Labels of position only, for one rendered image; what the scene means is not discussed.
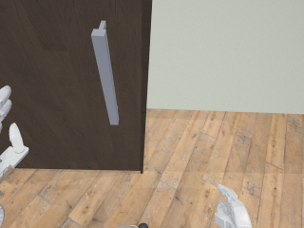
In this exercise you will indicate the wardrobe door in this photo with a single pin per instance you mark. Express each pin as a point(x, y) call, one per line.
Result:
point(47, 59)

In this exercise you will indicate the left robot hand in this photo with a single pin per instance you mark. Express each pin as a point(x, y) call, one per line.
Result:
point(15, 153)

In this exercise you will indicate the handle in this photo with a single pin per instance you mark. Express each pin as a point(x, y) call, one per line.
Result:
point(101, 50)

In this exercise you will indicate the right robot hand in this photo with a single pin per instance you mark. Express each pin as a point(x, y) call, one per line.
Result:
point(234, 215)

